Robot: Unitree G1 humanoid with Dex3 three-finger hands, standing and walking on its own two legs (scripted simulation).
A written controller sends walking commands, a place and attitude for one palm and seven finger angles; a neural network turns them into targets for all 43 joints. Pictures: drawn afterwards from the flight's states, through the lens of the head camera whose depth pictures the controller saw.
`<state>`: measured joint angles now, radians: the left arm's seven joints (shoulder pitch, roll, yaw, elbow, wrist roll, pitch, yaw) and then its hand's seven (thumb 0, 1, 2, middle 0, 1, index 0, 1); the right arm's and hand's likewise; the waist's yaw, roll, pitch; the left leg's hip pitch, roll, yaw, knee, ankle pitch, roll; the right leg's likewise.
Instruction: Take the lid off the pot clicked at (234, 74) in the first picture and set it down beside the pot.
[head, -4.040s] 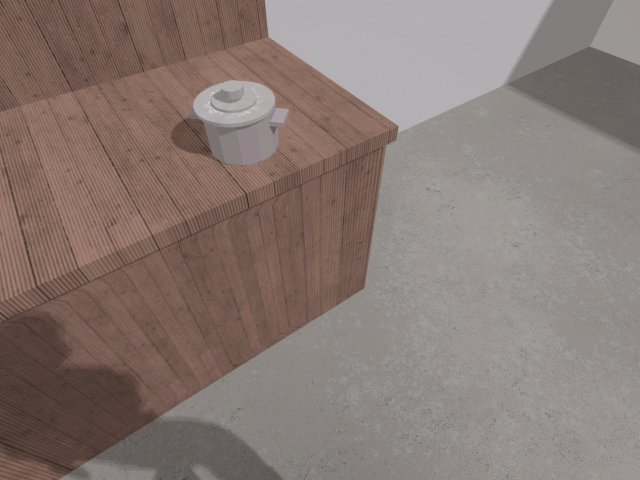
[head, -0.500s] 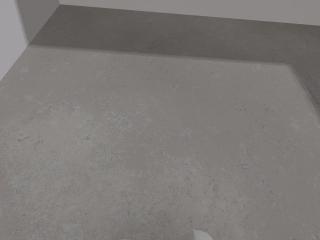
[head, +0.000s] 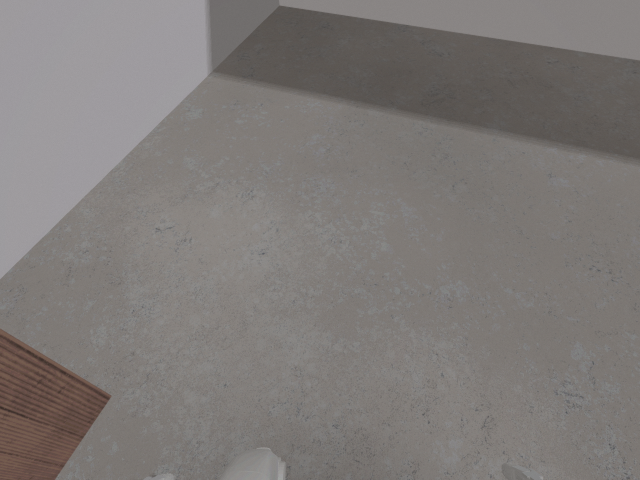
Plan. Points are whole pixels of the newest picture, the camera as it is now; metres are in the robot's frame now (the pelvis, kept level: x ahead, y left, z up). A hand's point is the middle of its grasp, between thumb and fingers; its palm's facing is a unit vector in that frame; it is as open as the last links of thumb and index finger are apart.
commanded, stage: turn to face it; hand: left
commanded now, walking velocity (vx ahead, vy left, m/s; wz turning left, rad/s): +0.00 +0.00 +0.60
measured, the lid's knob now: out of the picture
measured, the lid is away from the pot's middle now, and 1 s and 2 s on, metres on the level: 0.00 0.00 0.00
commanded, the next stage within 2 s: take the last steps up to it in 1.98 s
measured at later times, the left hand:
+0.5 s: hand out of the picture +0.05 +0.24 -0.15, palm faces +0.29 -0.91 -0.31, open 7.4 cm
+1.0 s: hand out of the picture -0.10 +0.22 -0.18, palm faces +0.58 -0.76 -0.28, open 7.4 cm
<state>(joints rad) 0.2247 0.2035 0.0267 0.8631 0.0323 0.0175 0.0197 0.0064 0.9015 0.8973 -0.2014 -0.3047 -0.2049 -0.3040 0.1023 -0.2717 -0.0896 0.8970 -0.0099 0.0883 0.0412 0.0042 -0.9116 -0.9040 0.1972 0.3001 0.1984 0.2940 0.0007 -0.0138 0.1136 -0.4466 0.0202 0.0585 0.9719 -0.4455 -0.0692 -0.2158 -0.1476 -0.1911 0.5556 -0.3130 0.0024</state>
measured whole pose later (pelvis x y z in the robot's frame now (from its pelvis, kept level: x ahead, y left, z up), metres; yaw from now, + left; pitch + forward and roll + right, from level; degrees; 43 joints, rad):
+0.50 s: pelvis +0.00 -0.01 -0.01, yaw +17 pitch +1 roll +0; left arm 0.16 0.26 0.06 0.84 0.01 0.04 0.01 0.01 0.91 0.90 -0.20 -0.30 -0.20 -0.30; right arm 0.18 -0.24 -0.07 0.91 -0.01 0.06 0.02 0.00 -0.90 -0.90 0.20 0.30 0.21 0.30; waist -0.03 0.02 0.08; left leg -0.33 -0.04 -0.10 0.57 -0.25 -0.01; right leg -0.32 -0.04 -0.02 0.63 -0.34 0.07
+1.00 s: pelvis -0.01 +0.01 -0.01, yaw +35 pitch +0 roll +0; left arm 0.21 0.29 0.08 0.91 0.02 0.08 0.02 0.01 0.91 0.90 -0.20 -0.30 -0.20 -0.30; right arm 0.13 -0.24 -0.06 0.88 -0.01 0.03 0.02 0.00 -0.91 -0.90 0.20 0.30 0.20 0.29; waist 0.01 -0.06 0.11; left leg -0.30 -0.01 0.04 0.60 -0.31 0.03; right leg -0.46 -0.13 -0.07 1.09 -0.49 0.09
